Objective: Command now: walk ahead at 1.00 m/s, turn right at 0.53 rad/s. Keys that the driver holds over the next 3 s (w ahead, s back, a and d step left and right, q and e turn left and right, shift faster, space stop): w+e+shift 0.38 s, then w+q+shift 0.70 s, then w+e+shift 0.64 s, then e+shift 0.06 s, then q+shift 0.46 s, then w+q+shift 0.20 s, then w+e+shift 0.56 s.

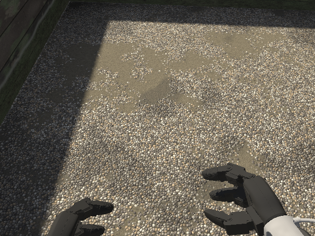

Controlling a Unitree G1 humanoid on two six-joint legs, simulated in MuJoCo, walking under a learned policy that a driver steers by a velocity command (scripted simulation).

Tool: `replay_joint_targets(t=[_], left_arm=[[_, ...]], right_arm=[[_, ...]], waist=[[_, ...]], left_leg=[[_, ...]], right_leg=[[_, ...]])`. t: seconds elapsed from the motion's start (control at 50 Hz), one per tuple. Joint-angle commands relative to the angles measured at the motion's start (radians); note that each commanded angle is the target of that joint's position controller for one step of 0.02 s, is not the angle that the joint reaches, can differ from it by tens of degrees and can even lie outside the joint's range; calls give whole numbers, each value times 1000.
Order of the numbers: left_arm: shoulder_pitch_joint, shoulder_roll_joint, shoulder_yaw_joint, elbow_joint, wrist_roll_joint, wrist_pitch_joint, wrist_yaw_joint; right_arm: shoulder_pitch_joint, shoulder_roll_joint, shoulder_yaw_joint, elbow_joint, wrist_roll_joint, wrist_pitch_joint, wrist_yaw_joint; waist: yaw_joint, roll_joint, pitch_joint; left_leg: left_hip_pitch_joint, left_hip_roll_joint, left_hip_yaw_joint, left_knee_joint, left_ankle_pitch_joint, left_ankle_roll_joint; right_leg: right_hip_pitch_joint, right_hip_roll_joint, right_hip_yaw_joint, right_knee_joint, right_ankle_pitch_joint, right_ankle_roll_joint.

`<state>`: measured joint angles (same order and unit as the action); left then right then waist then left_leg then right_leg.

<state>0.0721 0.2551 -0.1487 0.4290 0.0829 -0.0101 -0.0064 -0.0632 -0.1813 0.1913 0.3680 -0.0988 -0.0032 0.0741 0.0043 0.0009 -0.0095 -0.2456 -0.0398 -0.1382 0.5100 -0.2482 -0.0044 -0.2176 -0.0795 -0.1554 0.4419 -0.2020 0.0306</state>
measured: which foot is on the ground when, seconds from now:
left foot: down 0.00-1.00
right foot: down 0.00-1.00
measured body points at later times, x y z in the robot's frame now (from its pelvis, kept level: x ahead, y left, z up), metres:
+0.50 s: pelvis -0.01 -0.01 -0.01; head -0.01 -0.03 +0.44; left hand +0.30 +0.08 -0.02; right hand +0.15 -0.29 -0.05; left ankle +0.02 +0.12 -0.74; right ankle +0.02 -0.14 -0.74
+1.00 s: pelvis +0.00 -0.02 -0.01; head +0.00 -0.01 +0.44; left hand +0.27 +0.18 -0.02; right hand +0.24 -0.23 -0.03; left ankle +0.02 +0.12 -0.74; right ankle +0.02 -0.14 -0.74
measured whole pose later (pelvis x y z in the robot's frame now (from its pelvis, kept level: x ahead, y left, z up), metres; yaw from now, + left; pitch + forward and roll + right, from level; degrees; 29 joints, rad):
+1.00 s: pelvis +0.00 -0.02 -0.01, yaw +1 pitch +0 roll -1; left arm -0.01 0.27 -0.10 0.42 0.09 -0.02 -0.01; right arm 0.09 -0.28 0.10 0.40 -0.05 0.06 0.02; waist 0.00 -0.01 -0.02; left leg -0.30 -0.02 -0.17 0.59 -0.30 -0.03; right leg -0.27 -0.06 -0.17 0.54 -0.26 0.01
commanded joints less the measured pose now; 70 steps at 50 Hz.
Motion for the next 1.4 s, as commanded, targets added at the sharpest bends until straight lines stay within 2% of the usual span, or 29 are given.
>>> replay_joint_targets(t=[0.02, 0.08, 0.1, 0.12, 0.14, 0.16, 0.24, 0.34, 0.38, 0.4, 0.46, 0.58, 0.6, 0.62, 0.68, 0.74, 0.88, 0.9, 0.94, 0.96, 0.98, 1.02, 1.04, 1.08, 1.12, 1.16, 1.3, 1.38, 1.4], left_arm=[[-132, 72, 32, -107, -21, -18, -3], [-125, 87, 43, -118, -26, 3, -1], [-132, 87, 43, -128, -20, 11, 5], [-128, 90, 47, -130, -18, 13, 6], [-137, 71, 41, -141, -2, 11, -2], [-121, 76, 46, -137, 3, 10, -6], [-110, 117, 68, -139, -10, 18, -15], [-125, 124, 86, -156, -37, 37, -22], [-113, 125, 94, -157, -40, 45, -23], [-122, 114, 84, -163, -38, 43, -23], [-174, 53, 49, -180, -22, 30, -35], [-247, 56, 20, -178, 0, -2, -60], [-233, 72, 24, -159, -15, -1, -52], [-245, 77, 23, -161, -17, -3, -50], [-248, 50, 15, -152, 0, -15, -46], [-256, 38, 13, -155, 8, -23, -42], [-245, 57, 45, -144, 4, -13, -8], [-255, 72, 54, -145, 1, -22, -9], [-228, 79, 66, -124, 1, -24, -5], [-210, 83, 73, -113, 2, -25, -1], [-203, 82, 76, -103, 15, -33, -4], [-173, 108, 93, -73, 14, -34, 7], [-208, 103, 89, -85, 21, -29, 5], [-189, 98, 98, -71, 24, -22, 8], [-176, 70, 80, -71, 30, -31, -1], [-191, 53, 63, -82, 26, -43, -9], [-150, 82, 31, -110, 14, -26, 1], [-130, 77, 24, -109, -5, -8, -2], [-98, 79, 32, -92, -10, -13, 4]], right_arm=[[-136, -134, -57, -93, 12, -33, 5], [-146, -134, -58, -96, 3, -33, 8], [-151, -151, -63, -93, -12, -29, -2], [-148, -154, -67, -89, -13, -25, -10], [-195, -150, -67, -105, -15, -18, -10], [-183, -149, -73, -95, -19, -15, -17], [-131, -159, -99, -65, -20, -7, -38], [-97, -176, -133, -34, -20, 1, -56], [-81, -172, -142, -22, -17, 3, -62], [-75, -150, -133, -25, -23, 2, -60], [-86, -103, -102, -44, -16, -18, -46], [-38, -145, -78, -72, 3, -18, -53], [32, -164, -88, -43, 17, -19, -61], [37, -162, -84, -41, 25, -16, -63], [45, -163, -84, -34, 37, -6, -68], [43, -154, -84, -46, 31, 13, -68], [66, -179, -112, -57, 33, 40, -65], [54, -171, -111, -62, 37, 35, -57], [72, -184, -123, -61, 50, 45, -55], [74, -189, -127, -63, 52, 49, -55], [46, -196, -130, -74, 57, 44, -53], [56, -192, -137, -76, 59, 59, -62], [75, -177, -133, -83, 45, 61, -56], [92, -186, -140, -83, 44, 68, -57], [55, -146, -118, -102, 26, 61, -57], [18, -117, -98, -111, 21, 47, -46], [-75, -111, -61, -111, -4, -3, -12], [-74, -107, -47, -92, -18, -22, 1], [-89, -120, -51, -78, 0, -24, -4]], waist=[[-29, 76, -136], [-23, 76, -55], [-24, 92, -74], [-21, 81, -86], [8, 60, -37], [11, 57, -84], [3, 3, -171], [0, 4, -159], [6, -6, -158], [6, -32, -173], [22, -66, -164], [42, -48, -133], [20, -38, -188], [25, -51, -152], [32, -36, -104], [27, -45, -86], [-4, -40, -94], [-8, -73, -109], [-9, -47, -96], [-8, -18, -106], [3, 1, -156], [-5, 9, -165], [-38, 3, -116], [-38, 12, -156], [-32, 42, -190], [-36, 66, -175], [-43, 46, -148], [-55, 38, -132], [-28, 45, -184]], left_leg=[[-75, 142, -92, -145, -32, -12], [-91, 154, -71, -173, -113, -4], [-34, 155, -50, -160, -71, 5], [6, 158, -33, -145, -25, 11], [-5, 163, -6, -132, 150, 14], [52, 167, 25, -99, 258, 18], [182, 168, 128, -18, 307, 19], [193, 172, 236, 4, 163, 6], [193, 174, 262, 9, 94, 8], [185, 179, 251, 2, 69, 16], [149, 184, 213, -43, -64, 6], [76, 193, 117, -114, -41, 12], [102, 193, 99, -106, -81, 26], [86, 187, 84, -112, -76, 33], [25, 166, 19, -125, -87, 39], [-37, 145, -26, -121, -106, 34], [-165, 94, -67, -60, -75, 36], [-184, 93, -70, -42, -67, 24], [-205, 81, -73, -22, 12, 27], [-206, 78, -79, -11, 65, 34], [-196, 86, -90, -1, 140, 45], [-193, 84, -81, 34, 269, 50], [-208, 74, -52, 59, 320, 39], [-196, 67, -59, 86, 422, 44], [-156, 72, -85, 36, 366, 46], [-148, 80, -119, -24, 274, 38], [-77, 96, -119, -86, 174, 3], [-53, 124, -76, -96, 171, 0], [-39, 138, -86, -124, 94, -1]], right_leg=[[117, -58, 224, -31, -55, -20], [18, -24, 251, -8, -51, -7], [-34, -25, 249, -3, -32, -16], [-64, -15, 255, 5, -25, -17], [-90, 5, 242, 28, 0, -17], [-97, 7, 246, 43, 30, -16], [-143, 15, 280, 69, 211, -30], [-184, 40, 318, 98, 303, -47], [-190, 56, 330, 103, 302, -52], [-177, 52, 343, 83, 281, -47], [-136, 36, 407, -7, 73, -35], [-71, 14, 400, -41, -42, -13], [-57, -4, 411, -64, -137, -13], [-81, -9, 399, -74, -176, -9], [-74, -16, 338, -55, -152, -3], [-54, -23, 290, -40, -124, -1], [73, -50, 185, -2, 29, -14], [104, -68, 182, 0, 27, -18], [133, -72, 152, 13, 39, -22], [154, -72, 129, 26, 53, -22], [190, -73, 109, 40, 47, -25], [229, -84, 66, 46, 77, -40], [194, -99, 43, 47, 175, -43], [227, -103, -1, 85, 226, -42], [224, -97, 8, 66, 155, -32], [219, -95, 29, 32, 83, -21], [177, -100, 128, -57, 83, -25], [125, -62, 200, -65, 12, -26], [159, -59, 212, -43, -29, -28]])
